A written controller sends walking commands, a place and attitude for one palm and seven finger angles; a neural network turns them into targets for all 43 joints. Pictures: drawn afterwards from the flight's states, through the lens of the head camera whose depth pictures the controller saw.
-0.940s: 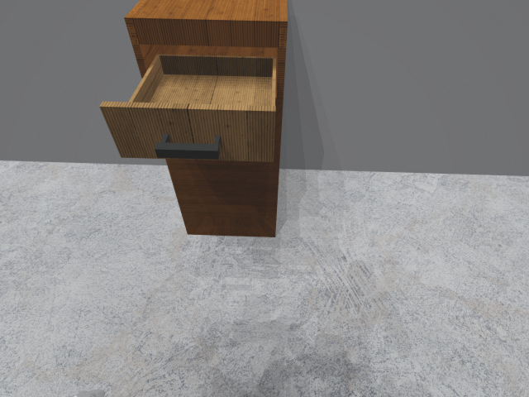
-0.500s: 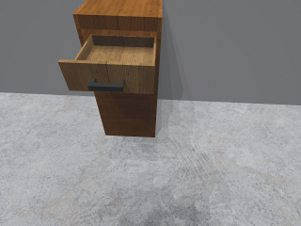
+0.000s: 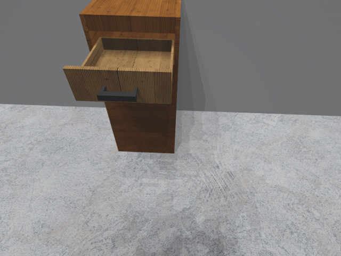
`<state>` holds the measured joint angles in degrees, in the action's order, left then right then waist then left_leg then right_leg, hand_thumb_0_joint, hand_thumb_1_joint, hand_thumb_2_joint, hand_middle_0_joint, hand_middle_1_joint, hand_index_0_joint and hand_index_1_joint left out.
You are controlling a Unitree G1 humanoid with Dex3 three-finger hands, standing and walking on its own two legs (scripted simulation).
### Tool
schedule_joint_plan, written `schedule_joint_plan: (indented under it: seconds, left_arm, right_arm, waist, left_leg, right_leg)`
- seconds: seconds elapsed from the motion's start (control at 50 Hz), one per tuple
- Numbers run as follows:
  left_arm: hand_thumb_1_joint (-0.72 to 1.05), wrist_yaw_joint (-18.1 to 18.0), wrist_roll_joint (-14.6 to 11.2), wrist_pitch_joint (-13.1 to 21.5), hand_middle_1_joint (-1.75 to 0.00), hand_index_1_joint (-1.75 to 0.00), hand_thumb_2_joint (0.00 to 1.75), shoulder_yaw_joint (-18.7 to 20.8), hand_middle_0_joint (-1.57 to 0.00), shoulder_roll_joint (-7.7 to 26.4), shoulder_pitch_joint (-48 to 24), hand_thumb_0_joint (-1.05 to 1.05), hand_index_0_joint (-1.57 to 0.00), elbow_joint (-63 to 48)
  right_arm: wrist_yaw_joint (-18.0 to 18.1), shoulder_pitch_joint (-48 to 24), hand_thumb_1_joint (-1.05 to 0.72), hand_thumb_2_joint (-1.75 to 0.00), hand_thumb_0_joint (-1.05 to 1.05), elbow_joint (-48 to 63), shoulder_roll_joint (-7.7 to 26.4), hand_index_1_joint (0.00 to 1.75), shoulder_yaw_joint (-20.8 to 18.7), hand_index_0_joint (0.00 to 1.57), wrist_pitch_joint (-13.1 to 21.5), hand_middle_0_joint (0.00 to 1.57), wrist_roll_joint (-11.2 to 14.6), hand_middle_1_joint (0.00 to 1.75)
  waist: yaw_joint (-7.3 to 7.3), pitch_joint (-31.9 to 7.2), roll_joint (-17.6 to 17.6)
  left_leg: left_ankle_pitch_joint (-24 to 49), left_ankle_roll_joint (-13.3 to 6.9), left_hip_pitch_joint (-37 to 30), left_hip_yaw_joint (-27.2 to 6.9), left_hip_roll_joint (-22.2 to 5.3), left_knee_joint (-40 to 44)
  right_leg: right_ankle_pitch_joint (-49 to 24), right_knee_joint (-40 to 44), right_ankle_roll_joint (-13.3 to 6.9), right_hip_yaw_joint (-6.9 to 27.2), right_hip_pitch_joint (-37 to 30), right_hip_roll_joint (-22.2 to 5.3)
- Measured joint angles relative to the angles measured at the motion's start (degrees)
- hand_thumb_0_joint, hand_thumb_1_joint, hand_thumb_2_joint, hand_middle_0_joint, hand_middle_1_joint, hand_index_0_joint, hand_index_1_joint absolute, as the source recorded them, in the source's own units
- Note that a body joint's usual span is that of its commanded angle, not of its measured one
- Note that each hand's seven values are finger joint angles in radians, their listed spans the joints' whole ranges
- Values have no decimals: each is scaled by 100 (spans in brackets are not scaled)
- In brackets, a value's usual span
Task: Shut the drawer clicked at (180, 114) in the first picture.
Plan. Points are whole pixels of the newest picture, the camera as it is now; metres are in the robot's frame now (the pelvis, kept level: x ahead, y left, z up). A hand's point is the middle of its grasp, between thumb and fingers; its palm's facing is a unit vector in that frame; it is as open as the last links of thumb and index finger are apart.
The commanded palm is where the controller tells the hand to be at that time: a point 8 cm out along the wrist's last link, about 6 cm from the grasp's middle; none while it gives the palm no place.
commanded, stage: look at it before walking up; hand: left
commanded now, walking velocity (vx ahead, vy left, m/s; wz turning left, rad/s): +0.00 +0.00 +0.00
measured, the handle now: (118, 92) +0.62 +0.22 +0.03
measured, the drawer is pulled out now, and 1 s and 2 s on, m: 0.30 0.30 0.30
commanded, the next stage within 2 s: take the last steps up to it in 0.50 s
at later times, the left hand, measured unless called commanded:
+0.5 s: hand out of the picture +0.06 +0.23 -0.16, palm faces -0.01 -0.95 -0.30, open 7.4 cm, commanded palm none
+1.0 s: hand out of the picture +0.01 +0.20 -0.20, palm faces +0.04 -0.99 -0.14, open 7.4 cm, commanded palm none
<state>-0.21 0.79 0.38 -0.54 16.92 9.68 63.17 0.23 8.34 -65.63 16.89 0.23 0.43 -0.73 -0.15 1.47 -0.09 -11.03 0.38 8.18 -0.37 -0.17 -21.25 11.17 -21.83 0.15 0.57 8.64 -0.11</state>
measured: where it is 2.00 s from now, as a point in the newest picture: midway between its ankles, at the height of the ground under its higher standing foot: outside the picture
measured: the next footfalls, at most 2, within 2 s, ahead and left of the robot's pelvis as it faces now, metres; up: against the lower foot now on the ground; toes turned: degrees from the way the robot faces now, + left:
right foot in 1.32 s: +0.32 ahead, -0.09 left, +0.00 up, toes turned -7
left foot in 1.68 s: +0.38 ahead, +0.13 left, +0.00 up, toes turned +8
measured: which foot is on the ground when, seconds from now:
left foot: down 0.00-1.00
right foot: down 0.00-0.94, up 0.96-1.00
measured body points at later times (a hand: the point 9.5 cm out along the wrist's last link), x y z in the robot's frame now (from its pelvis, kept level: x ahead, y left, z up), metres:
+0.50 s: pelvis +0.01 +0.00 +0.00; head +0.00 +0.00 +0.45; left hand +0.06 +0.28 -0.14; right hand +0.07 -0.28 -0.14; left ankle +0.01 +0.12 -0.75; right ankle +0.01 -0.12 -0.75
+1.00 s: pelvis +0.07 +0.03 -0.02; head +0.06 +0.05 +0.43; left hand +0.01 +0.25 -0.18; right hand +0.03 -0.21 -0.16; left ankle +0.01 +0.12 -0.75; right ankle +0.01 -0.10 -0.71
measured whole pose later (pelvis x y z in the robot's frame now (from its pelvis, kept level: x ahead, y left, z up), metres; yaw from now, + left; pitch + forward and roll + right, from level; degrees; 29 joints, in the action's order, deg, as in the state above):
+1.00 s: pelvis +0.07 +0.03 -0.02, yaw -1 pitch -2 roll -1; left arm 0.2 1.5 -0.8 1.8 9.9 23.0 65.5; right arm 1.2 21.4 -65.1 9.6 -0.6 3.6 -1.6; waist -0.3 -0.4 2.0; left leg -23.3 -2.3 7.0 3.9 -0.1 -31.9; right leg 26.5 -48.4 -1.7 -0.5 14.6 -1.2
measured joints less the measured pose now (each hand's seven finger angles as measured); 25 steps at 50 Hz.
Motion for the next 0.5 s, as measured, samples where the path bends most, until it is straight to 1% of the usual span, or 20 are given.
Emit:
schedule_joint_plan:
  seconds: [0.5]
  left_arm:
    - [90,-7,6,16,-30,-30,90,19,-21,-4,42,1,-20,15]
  right_arm:
    - [23,-18,-90,-89,1,40,-14,30,6,20,23,20,7,30]
  waist:
    - [-25,-23,8]
  left_leg:
    - [1,-6,-80,-8,6,88]
  right_leg:
    - [-8,106,10,-8,-93,-7]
